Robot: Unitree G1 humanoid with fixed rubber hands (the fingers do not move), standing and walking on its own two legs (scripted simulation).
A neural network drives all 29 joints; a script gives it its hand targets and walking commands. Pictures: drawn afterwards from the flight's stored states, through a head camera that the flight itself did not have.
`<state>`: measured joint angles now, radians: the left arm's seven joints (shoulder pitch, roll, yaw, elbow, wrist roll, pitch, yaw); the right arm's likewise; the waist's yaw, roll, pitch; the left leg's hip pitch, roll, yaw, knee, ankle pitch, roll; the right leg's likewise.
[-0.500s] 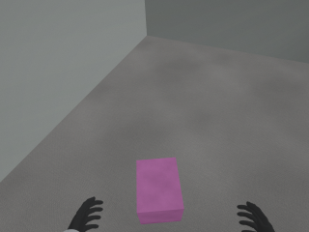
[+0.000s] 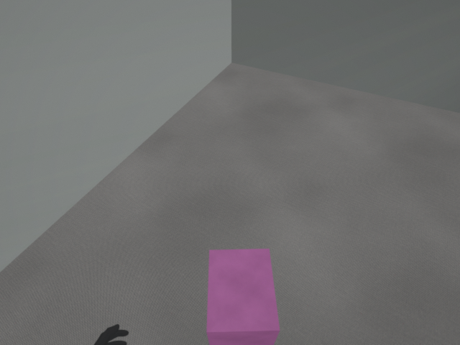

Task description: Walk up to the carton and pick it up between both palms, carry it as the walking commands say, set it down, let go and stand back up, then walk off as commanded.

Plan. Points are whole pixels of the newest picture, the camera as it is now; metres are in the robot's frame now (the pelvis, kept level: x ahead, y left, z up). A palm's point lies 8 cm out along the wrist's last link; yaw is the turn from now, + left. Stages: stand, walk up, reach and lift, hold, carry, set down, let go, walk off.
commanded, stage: stand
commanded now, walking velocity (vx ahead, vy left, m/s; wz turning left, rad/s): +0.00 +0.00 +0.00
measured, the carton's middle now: (240, 298) +0.45 +0.01 -0.65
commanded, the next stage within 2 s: walk off in 1.62 s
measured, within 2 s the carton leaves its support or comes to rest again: neither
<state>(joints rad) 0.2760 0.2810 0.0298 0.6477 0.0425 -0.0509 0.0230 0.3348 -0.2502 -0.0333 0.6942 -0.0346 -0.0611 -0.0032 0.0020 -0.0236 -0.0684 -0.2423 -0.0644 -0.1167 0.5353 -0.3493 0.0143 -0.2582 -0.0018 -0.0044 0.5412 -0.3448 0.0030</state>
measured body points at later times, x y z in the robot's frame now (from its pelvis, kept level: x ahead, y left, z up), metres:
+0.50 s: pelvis +0.03 +0.01 -0.01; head +0.03 +0.02 +0.44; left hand +0.08 +0.29 -0.13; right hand +0.11 -0.25 -0.13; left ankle -0.05 +0.12 -0.73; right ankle -0.04 -0.12 -0.73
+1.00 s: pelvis +0.01 +0.01 +0.00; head +0.01 +0.02 +0.45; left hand -0.02 +0.27 -0.15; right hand +0.04 -0.25 -0.14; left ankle -0.05 +0.12 -0.73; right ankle -0.04 -0.12 -0.73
